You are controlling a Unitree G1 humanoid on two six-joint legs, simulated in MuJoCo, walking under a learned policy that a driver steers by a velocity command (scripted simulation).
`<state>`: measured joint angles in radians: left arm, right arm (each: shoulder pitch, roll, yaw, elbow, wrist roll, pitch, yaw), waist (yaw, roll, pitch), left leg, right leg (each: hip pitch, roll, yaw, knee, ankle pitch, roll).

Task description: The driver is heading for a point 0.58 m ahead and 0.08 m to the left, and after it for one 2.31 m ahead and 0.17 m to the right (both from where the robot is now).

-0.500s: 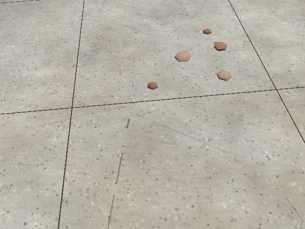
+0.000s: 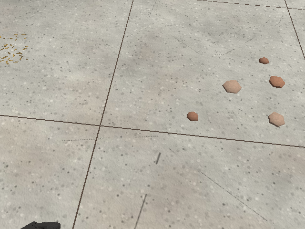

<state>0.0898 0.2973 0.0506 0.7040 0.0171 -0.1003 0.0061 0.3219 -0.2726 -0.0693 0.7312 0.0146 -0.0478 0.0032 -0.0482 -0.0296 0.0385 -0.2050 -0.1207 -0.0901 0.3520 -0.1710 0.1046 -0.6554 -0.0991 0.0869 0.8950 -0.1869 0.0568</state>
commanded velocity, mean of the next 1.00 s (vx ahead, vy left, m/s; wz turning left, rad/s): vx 0.50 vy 0.00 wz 0.40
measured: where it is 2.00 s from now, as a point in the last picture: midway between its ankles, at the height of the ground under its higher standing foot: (105, 114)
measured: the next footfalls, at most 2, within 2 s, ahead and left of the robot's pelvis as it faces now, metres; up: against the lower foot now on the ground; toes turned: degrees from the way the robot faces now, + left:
right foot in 0.22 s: +0.31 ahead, -0.14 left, +0.00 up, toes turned +12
left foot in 0.72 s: +0.49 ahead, +0.21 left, +0.00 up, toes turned +28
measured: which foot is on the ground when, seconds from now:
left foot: down 0.00-0.22, up 0.24-0.70, down 0.72-1.00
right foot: up 0.00-0.20, down 0.22-0.72, up 0.74-1.00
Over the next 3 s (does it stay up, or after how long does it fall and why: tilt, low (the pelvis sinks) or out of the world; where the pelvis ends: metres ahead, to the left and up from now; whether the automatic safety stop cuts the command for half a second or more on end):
stays up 1.60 0.01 0.00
